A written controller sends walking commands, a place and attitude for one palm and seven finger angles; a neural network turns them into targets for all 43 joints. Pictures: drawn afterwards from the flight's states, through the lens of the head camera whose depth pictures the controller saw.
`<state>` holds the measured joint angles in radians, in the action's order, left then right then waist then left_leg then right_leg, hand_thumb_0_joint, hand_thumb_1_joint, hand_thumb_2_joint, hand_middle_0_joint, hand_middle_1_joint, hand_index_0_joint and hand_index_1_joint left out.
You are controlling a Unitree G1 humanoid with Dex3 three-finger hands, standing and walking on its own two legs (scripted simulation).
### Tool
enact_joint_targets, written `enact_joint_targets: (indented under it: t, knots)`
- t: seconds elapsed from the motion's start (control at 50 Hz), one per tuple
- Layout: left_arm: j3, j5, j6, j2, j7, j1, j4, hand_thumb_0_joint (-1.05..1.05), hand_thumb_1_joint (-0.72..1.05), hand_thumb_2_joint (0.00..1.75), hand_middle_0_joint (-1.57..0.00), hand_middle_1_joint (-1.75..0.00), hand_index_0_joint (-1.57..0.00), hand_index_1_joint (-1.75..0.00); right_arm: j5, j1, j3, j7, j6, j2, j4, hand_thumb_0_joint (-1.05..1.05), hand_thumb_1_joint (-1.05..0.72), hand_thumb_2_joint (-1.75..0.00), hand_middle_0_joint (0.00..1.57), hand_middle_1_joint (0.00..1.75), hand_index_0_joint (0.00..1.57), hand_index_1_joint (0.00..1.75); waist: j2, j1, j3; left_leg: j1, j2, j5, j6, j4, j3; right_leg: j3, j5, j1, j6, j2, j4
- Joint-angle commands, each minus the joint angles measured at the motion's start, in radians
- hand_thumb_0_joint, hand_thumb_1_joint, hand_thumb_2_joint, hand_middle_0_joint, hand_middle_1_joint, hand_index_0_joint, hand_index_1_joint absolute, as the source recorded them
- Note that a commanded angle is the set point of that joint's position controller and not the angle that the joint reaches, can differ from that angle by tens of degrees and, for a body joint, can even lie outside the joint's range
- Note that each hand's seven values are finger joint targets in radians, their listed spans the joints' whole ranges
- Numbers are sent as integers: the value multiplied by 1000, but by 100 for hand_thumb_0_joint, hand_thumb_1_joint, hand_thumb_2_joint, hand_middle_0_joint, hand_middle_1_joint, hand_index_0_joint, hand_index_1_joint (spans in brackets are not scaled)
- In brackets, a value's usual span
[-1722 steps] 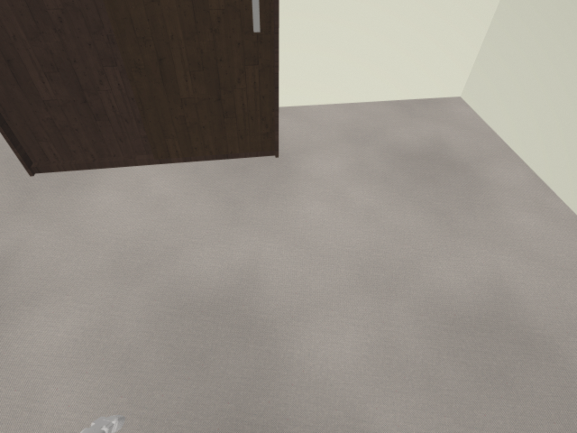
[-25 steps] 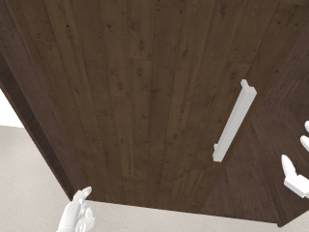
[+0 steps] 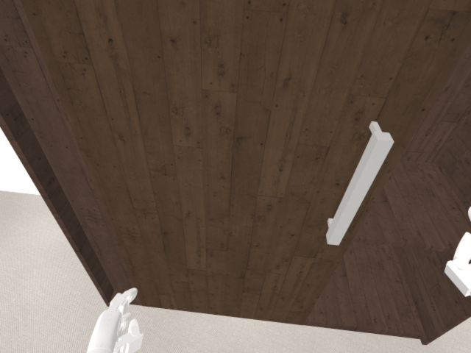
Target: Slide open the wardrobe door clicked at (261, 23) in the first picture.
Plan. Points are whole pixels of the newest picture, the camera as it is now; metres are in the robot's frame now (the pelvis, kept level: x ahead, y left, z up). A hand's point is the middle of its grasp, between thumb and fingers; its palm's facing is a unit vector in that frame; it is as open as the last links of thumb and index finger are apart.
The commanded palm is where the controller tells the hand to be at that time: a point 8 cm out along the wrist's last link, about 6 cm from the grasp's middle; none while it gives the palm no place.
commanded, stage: step back with the hand held close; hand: right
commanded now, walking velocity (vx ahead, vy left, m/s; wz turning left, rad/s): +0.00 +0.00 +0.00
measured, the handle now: (351, 189) +0.41 -0.24 +0.08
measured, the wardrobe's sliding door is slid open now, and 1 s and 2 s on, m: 0.49 0.49 0.49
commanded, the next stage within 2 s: stop stepping back and stand still in 1.00 s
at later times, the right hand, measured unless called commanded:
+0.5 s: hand out of the picture +0.14 -0.30 +0.16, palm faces +0.42 +0.77 -0.49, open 7.4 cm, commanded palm +0.08 -0.33 +0.17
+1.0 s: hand out of the picture +0.01 -0.34 +0.19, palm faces +0.55 +0.74 -0.40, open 7.4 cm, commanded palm -0.07 -0.36 +0.17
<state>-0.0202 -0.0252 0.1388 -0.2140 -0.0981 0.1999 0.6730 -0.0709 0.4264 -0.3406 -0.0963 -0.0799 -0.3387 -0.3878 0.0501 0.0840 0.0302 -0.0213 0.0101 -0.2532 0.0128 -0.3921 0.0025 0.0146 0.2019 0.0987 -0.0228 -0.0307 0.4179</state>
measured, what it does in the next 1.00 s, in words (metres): walks backwards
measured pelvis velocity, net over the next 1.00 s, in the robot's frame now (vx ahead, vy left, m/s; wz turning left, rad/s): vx -0.17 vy -0.04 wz -0.13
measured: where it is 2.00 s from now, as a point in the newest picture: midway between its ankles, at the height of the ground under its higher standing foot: outside the picture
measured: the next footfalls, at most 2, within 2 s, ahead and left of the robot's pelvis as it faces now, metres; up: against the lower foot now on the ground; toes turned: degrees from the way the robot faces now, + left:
left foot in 1.06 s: -0.21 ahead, +0.09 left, +0.00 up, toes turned -5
right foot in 1.26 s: -0.13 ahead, -0.16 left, +0.00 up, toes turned -4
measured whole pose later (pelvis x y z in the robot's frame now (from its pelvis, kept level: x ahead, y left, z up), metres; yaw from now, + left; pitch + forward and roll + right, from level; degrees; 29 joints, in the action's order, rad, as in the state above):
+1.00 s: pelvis -0.17 -0.04 -0.01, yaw -7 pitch +0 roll +7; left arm 0.01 -0.01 0.16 -0.16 -0.06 0.23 0.63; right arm -0.05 0.44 -0.47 -0.14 -0.27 -0.48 -0.53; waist 0.03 -0.01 0.01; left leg -0.27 -0.11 -0.51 -0.02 -0.85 0.03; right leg 0.03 0.03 0.52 0.04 -0.06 0.43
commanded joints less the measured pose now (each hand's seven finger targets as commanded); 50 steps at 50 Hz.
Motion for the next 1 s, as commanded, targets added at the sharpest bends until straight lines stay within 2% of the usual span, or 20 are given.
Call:
enact_joint_targets:
  t: [0.0, 0.02, 0.04, 0.06, 0.1, 0.16, 0.26, 0.36, 0.44, 0.54, 0.58, 0.64, 0.68, 0.72, 0.76, 0.8, 0.84, 0.88, 0.94, 0.98]
  knots:
    - [40, 4, 55, -109, -9, -152, -161, 0, 90, 90, -20, -30, -20, -30, -3, -156, -123, -20, -66, -205, -181, 0, -90, -90, 20, 30, 20, 30, -24, -4, -21, -128, -8, 72, -14, 116, 26, -45, -67, -45, 49, 29, -70]
    - [34, 13, 26, -129, 2, -166, -203, 0, 90, 90, -20, -30, -20, -30, 13, -273, -228, -29, -109, -325, -246, 0, -90, -90, 20, 30, 20, 30, -37, -38, 47, -230, 33, 114, -14, 176, -41, -18, -45, 43, 64, 23, -9]
    - [32, 12, 11, -115, 1, -168, -189, 0, 90, 90, -20, -30, -20, -30, 15, -267, -237, -28, -128, -332, -216, 0, -90, -90, 20, 30, 20, 30, -49, -40, 33, -228, 59, 133, -20, 180, -48, -12, -39, 45, 61, 29, 10]
    - [32, 9, 0, -106, 1, -168, -181, 0, 90, 90, -20, -30, -20, -30, 13, -154, -161, -19, -119, -242, -155, 0, -90, -90, 20, 30, 20, 30, -94, -49, 33, -247, 68, 182, -19, 173, -44, -9, -81, 38, 60, 29, 31]
    - [44, 8, -22, -116, 9, -142, -209, 0, 90, 90, -20, -30, -20, -30, 18, -58, -133, -14, -114, -206, -169, 0, -90, -90, 20, 30, 20, 30, -80, -49, -51, -218, 77, 290, -15, 124, -23, -19, -176, 19, 57, 19, 49]
    - [54, 12, -46, -125, 8, -125, -239, 0, 90, 90, -20, -30, -20, -30, 14, 47, -157, -19, -123, -219, -250, 0, -90, -90, 20, 30, 20, 30, 28, -48, -183, -156, 50, 377, -1, 45, 8, -14, -373, -23, 59, -2, 26]
    - [61, 20, -70, -121, 3, -120, -275, 0, 90, 90, -20, -30, -20, -30, 3, 109, -219, -32, -134, -272, -326, 0, -90, -90, 20, 30, 20, 30, 0, -45, -241, -141, 20, 349, 11, -5, 20, 8, -416, 10, 58, -20, 10]
    - [66, 25, -59, -131, -8, -110, -282, 0, 90, 90, -20, -30, -20, -30, 3, 94, -234, -39, -159, -276, -301, 0, -90, -90, 20, 30, 20, 30, 31, -50, -171, -137, -3, 190, 17, -24, 14, 42, -157, 158, 70, -39, -61]
    - [70, 28, -34, -154, -12, -105, -279, 0, 90, 90, -20, -30, -20, -30, 21, 62, -224, -43, -179, -256, -272, 0, -90, -90, 20, 30, 20, 30, 64, -55, -113, -69, -17, 56, 15, -48, -6, 87, 225, 365, 98, -56, -132]
    - [73, 25, 4, -166, -11, -97, -270, 0, 90, 90, -20, -30, -20, -30, 51, 9, -208, -48, -203, -245, -276, 0, -90, -90, 20, 30, 20, 30, 74, -56, -73, -59, -27, -115, 11, -66, -34, 128, 458, 516, 118, -73, -139]
    - [70, 25, 16, -147, -6, -87, -266, 0, 90, 90, -20, -30, -20, -30, 52, 7, -195, -51, -211, -242, -297, 0, -90, -90, 20, 30, 20, 30, 21, -57, -84, -143, -5, -142, -6, -10, -62, 101, 389, 440, 102, -42, -62]
    - [72, 17, 24, -135, -1, -55, -230, 0, 90, 90, -20, -30, -20, -30, 38, 22, -229, -65, -225, -302, -338, 0, -90, -90, 20, 30, 20, 30, -102, -71, -126, -431, 95, -188, -61, 124, -140, 15, 185, 150, 48, 31, 182]
    - [63, 15, 23, -125, 1, -51, -213, 0, 90, 90, -20, -30, -20, -30, 33, -1, -195, -73, -227, -274, -345, 0, -90, -90, 20, 30, 20, 30, -124, -80, -109, -558, 144, -287, -78, 152, -154, 4, 186, 83, 33, 35, 265]
    - [64, 16, 26, -134, -4, -47, -202, 0, 90, 90, -20, -30, -20, -30, 35, -46, -188, -82, -231, -273, -353, 0, -90, -90, 20, 30, 20, 30, -75, -90, -62, -643, 126, -381, -67, 121, -122, 42, 252, 82, 35, 14, 247]
    - [61, 15, 42, -146, -15, -55, -211, 0, 90, 90, -20, -30, -20, -30, 36, -71, -190, -85, -238, -265, -353, 0, -90, -90, 20, 30, 20, 30, 81, -93, -41, -557, 20, -331, -23, -32, -49, 171, 388, 195, 66, -60, 20]
    - [74, 10, 71, -171, -20, -87, -228, 0, 90, 90, -20, -30, -20, -30, 56, -88, -230, -83, -248, -266, -367, 0, -90, -90, 20, 30, 20, 30, 363, -67, -111, -107, -138, -137, 20, -592, 13, 459, 730, 612, 172, -262, -367]
    - [91, 4, 80, -126, -7, -69, -210, 0, 90, 90, -20, -30, -20, -30, 46, -117, -271, -79, -260, -329, -378, 0, -90, -90, 20, 30, 20, 30, 244, -64, -159, -179, -123, -205, 4, -754, -43, 415, 513, 522, 181, -267, -330]
    - [105, 14, 87, -137, 21, -87, -205, 0, 90, 90, -20, -30, -20, -30, 37, -6, -245, -69, -257, -275, -319, 0, -90, -90, 20, 30, 20, 30, 161, -43, -172, -190, -129, -231, -12, -682, -11, 291, 437, 453, 170, -225, -265]
    - [103, 26, 86, -115, 45, -87, -202, 0, 90, 90, -20, -30, -20, -30, 7, 117, -221, -65, -236, -256, -314, 0, -90, -90, 20, 30, 20, 30, 265, -39, -208, -168, -129, -297, -43, -386, 72, 154, 393, 324, 82, -168, -266]
    - [89, 21, 76, -95, 50, -76, -181, 0, 90, 90, -20, -30, -20, -30, -15, 80, -212, -58, -238, -281, -362, 0, -90, -90, 20, 30, 20, 30, 227, -50, -234, -176, -91, -326, -74, -74, 60, 115, 296, 208, -2, -168, -210]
